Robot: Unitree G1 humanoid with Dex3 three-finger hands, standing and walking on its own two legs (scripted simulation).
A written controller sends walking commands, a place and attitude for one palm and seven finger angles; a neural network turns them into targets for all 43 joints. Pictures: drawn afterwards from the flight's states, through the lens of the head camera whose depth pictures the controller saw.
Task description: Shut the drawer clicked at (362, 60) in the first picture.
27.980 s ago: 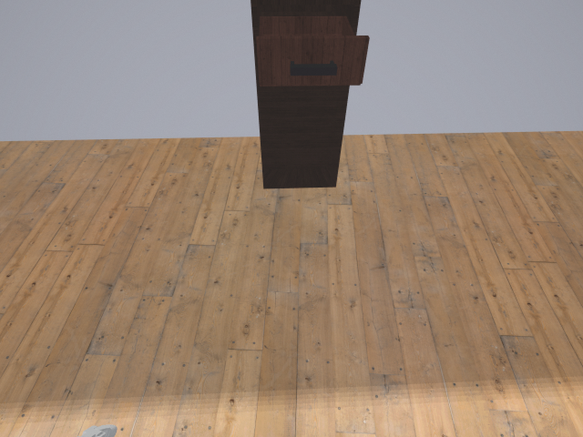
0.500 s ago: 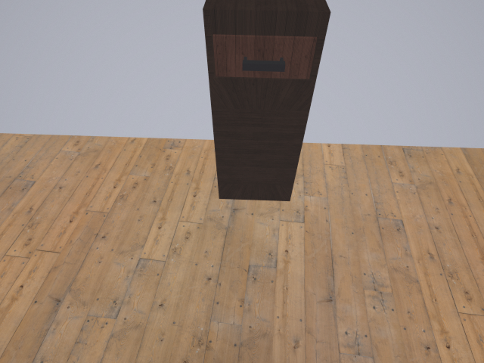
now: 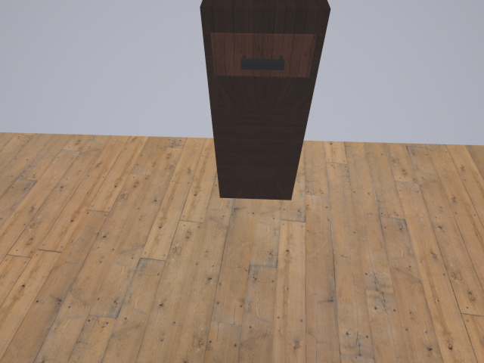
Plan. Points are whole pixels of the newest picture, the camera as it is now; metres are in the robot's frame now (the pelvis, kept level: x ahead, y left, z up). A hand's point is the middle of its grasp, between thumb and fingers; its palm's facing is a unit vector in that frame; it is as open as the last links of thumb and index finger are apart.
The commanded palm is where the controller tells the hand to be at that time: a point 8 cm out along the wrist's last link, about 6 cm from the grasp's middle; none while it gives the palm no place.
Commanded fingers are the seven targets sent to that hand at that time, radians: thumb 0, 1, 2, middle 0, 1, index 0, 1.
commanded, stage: look to check the result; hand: left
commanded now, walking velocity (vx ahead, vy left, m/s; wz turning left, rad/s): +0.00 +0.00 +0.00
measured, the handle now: (262, 61) +0.97 -0.01 +0.01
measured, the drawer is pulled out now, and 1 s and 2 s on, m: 0.00 0.00 0.00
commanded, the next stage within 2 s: stand and wait in 0.14 s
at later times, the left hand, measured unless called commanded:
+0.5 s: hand out of the picture +0.02 +0.18 -0.17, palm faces +0.02 -0.97 -0.23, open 7.4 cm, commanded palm none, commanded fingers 0.00 0.90 0.90 -0.20 -0.30 -0.20 -0.30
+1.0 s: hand out of the picture +0.03 +0.18 -0.17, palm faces +0.01 -0.97 -0.23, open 7.4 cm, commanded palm none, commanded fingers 0.00 0.90 0.90 -0.20 -0.30 -0.20 -0.30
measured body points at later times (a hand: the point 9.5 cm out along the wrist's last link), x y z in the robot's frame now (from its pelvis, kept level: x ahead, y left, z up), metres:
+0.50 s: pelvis +0.01 -0.01 +0.00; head +0.03 -0.02 +0.45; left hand +0.02 +0.23 -0.15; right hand +0.01 -0.24 -0.16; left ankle +0.02 +0.12 -0.74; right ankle -0.02 -0.11 -0.74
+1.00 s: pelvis +0.01 -0.01 +0.00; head +0.02 -0.02 +0.45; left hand +0.03 +0.23 -0.15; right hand +0.02 -0.25 -0.16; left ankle +0.02 +0.12 -0.74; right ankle -0.02 -0.11 -0.74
